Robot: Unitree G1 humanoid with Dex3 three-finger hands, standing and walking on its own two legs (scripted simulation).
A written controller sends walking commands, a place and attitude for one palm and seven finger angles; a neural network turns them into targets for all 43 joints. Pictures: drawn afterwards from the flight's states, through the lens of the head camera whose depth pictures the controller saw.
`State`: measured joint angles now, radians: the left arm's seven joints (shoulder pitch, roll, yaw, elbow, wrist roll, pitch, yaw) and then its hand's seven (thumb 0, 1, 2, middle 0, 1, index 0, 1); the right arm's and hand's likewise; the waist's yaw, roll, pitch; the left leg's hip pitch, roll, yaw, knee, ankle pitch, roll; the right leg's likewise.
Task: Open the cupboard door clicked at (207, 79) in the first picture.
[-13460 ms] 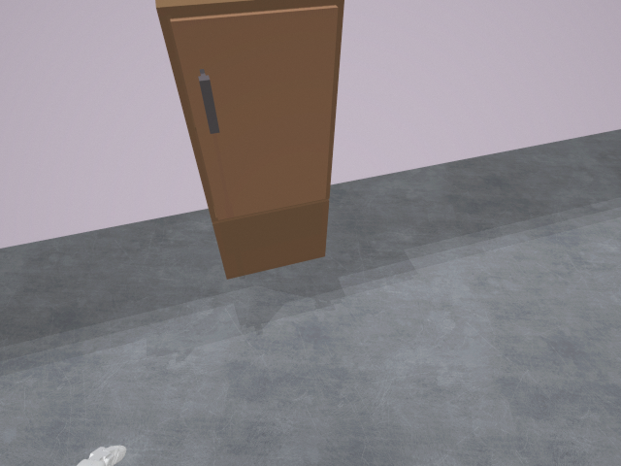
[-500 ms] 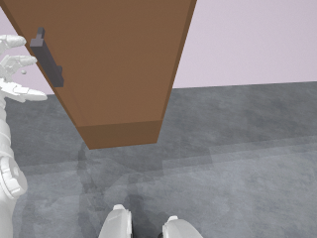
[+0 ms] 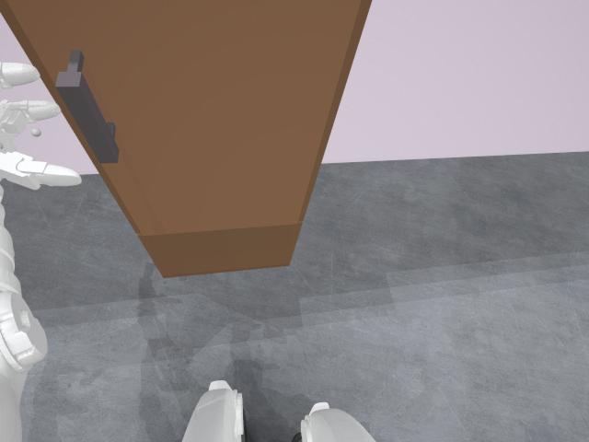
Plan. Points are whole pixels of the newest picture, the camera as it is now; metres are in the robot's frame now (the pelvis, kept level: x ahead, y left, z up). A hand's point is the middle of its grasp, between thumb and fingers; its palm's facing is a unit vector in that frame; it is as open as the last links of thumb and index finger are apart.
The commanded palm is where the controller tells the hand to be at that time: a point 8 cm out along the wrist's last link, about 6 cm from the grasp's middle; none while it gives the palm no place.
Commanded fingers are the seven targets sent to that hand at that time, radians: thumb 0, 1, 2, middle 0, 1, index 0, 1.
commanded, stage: move the hooked fingers beside the handle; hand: left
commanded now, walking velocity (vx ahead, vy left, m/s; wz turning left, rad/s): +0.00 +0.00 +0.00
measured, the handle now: (93, 110) +0.52 +0.25 +0.08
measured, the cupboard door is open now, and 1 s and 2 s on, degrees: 0 0 0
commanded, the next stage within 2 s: slide the fingers in behind the handle in 0.38 s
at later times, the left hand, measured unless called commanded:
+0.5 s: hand (40, 133) +0.48 +0.30 +0.08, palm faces +0.12 -0.99 +0.00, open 14.0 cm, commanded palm +0.46 +0.33 +0.08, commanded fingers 0.00 -0.50 0.30 -0.30 -1.20 -0.30 -1.20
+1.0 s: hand (57, 137) +0.47 +0.27 +0.09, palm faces +0.17 -0.99 +0.01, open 14.4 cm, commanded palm +0.46 +0.29 +0.08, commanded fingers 0.00 -0.50 0.30 -0.30 -1.20 -0.30 -1.20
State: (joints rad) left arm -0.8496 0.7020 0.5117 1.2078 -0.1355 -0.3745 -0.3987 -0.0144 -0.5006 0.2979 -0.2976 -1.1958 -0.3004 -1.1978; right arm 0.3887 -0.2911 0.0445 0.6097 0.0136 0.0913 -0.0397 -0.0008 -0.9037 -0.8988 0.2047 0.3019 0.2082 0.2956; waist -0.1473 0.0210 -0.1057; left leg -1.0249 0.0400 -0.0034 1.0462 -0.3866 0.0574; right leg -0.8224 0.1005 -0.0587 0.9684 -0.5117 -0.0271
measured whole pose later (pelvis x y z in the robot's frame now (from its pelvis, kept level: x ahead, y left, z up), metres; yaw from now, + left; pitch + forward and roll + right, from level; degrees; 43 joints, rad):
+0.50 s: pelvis +0.00 +0.01 +0.00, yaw +0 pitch +21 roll -6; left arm -0.86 0.69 0.49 1.21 -0.13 -0.36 -0.38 -0.01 -0.50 0.30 -0.30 -1.20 -0.30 -1.20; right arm 0.40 -0.28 0.05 0.61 0.01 0.10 -0.04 0.00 -0.90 -0.90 0.20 0.30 0.21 0.30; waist -0.15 0.03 -0.11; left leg -1.03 0.03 0.00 1.05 -0.38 0.07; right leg -0.83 0.09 -0.06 0.97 -0.51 -0.02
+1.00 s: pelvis -0.01 +0.00 +0.00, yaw +1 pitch +20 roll -5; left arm -0.86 0.59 0.41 1.18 -0.15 -0.38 -0.27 -0.01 -0.50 0.30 -0.29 -1.20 -0.22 -1.19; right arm 0.38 -0.28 0.04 0.64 0.00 0.08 -0.02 0.00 -0.90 -0.90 0.20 0.30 0.21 0.30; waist -0.13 0.02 -0.11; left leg -1.03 0.02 -0.02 1.05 -0.37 0.05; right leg -0.82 0.09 -0.08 0.98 -0.51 -0.03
